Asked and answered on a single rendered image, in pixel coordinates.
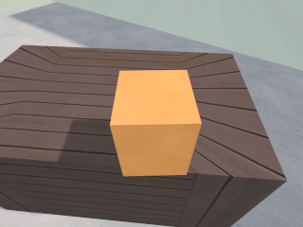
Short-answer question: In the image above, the pedestal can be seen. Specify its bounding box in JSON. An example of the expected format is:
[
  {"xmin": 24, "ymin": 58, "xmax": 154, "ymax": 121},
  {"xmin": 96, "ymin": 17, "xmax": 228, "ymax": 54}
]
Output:
[{"xmin": 0, "ymin": 44, "xmax": 287, "ymax": 227}]

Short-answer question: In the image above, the carton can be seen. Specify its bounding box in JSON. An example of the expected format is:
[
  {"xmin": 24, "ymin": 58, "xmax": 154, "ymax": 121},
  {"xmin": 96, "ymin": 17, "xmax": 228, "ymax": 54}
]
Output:
[{"xmin": 110, "ymin": 70, "xmax": 202, "ymax": 177}]

